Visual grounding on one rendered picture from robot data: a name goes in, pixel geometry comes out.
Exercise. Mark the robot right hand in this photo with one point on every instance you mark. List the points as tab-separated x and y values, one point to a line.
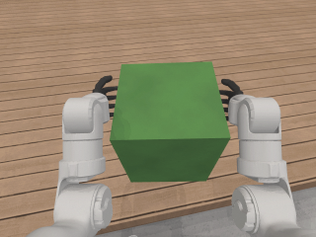
236	91

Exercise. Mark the carton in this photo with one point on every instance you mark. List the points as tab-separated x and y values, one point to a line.
169	124

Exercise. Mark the robot right upper arm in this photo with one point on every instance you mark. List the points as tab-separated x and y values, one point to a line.
266	211

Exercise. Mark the robot left upper arm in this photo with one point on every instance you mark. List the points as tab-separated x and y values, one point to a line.
81	210

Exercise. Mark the robot left hand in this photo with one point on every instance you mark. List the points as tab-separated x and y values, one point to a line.
99	89

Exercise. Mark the robot left forearm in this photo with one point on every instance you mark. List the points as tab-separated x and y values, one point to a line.
82	134

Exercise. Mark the robot right forearm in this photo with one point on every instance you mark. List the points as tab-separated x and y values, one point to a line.
258	121

